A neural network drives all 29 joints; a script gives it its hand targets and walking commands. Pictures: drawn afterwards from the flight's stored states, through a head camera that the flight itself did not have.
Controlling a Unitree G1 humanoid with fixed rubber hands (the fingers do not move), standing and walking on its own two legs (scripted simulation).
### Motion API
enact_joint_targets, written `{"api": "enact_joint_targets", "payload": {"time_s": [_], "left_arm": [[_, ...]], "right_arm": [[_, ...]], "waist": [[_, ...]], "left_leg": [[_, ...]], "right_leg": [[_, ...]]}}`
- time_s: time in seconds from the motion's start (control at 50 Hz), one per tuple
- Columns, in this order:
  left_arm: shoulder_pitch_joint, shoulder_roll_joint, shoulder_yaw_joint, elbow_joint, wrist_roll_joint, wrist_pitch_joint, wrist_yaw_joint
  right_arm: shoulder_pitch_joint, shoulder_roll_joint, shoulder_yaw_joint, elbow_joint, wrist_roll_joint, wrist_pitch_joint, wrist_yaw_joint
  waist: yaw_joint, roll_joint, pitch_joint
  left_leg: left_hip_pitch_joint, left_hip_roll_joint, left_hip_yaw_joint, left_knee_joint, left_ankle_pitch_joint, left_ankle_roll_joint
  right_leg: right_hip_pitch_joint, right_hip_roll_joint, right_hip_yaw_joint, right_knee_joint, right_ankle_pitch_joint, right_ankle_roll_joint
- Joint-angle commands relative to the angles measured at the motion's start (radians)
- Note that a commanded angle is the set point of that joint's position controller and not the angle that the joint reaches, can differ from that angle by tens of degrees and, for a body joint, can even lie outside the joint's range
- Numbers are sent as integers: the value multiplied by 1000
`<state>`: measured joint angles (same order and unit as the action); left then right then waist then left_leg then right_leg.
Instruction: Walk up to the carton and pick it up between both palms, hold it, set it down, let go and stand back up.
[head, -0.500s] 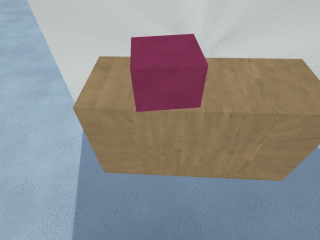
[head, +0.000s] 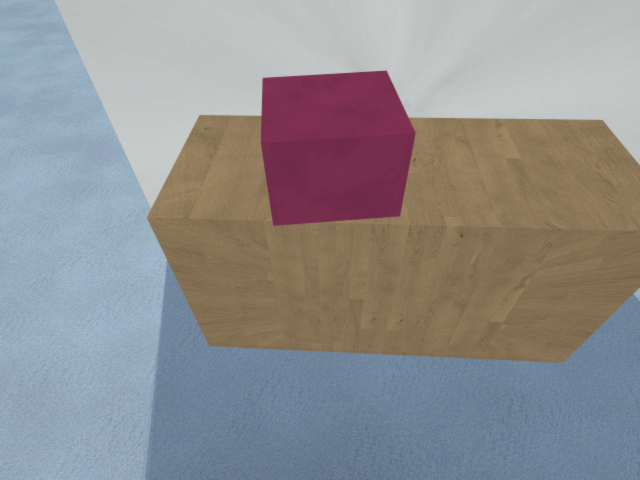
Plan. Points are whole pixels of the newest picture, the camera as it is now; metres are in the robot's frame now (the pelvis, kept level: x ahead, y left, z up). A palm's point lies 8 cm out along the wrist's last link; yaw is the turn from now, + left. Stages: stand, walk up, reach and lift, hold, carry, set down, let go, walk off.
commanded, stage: stand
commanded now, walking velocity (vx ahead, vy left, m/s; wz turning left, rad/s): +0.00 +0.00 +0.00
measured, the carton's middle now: (330, 146) +0.81 +0.00 -0.03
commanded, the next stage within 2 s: none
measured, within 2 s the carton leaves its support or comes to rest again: neither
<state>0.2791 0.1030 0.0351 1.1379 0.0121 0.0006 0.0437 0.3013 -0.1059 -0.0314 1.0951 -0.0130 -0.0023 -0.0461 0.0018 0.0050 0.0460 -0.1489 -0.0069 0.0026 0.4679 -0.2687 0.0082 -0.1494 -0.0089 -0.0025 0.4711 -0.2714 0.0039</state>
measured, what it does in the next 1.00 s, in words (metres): stands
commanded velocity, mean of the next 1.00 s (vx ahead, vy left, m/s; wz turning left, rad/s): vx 0.00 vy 0.00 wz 0.00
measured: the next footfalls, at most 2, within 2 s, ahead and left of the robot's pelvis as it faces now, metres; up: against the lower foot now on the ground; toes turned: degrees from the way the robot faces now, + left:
none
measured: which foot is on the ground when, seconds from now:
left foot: down 0.00-1.00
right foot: down 0.00-1.00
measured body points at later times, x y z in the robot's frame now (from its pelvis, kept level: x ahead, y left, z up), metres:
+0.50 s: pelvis +0.00 +0.00 +0.00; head +0.00 +0.00 +0.45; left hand -0.02 +0.20 -0.16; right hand -0.02 -0.20 -0.16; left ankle -0.01 +0.11 -0.74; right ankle -0.01 -0.12 -0.74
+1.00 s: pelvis +0.00 +0.00 +0.00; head +0.00 +0.00 +0.45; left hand -0.03 +0.20 -0.16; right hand -0.02 -0.20 -0.16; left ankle -0.01 +0.11 -0.74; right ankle -0.01 -0.12 -0.74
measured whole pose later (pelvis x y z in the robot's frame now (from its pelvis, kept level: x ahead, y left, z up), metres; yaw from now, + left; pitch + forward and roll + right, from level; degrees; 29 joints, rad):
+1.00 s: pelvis +0.00 +0.00 +0.00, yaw +0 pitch -2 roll +0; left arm 0.30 0.09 0.02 1.18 0.01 0.00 0.05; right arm 0.32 -0.09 -0.01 1.14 -0.01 -0.01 -0.05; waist 0.00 0.00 0.04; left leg -0.16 -0.01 0.00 0.46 -0.26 0.01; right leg -0.16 -0.01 0.00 0.46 -0.26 0.01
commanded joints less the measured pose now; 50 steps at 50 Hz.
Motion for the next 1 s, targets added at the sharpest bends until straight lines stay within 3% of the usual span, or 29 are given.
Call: {"api": "enact_joint_targets", "payload": {"time_s": [0.0, 0.98], "left_arm": [[61, 73, 8, -1, 0, -7, 5], [100, 50, -10, 41, 0, -9, 5]], "right_arm": [[61, -73, -8, -6, 0, -8, -4], [98, -54, 13, 40, 0, -12, -4]], "waist": [[0, -4, 58], [0, -4, 62]], "left_leg": [[-45, 72, -81, -105, 141, 31], [-57, 78, -84, -113, 136, 30]], "right_leg": [[-44, -62, 72, -105, 135, -32], [-55, -65, 74, -113, 128, -33]]}}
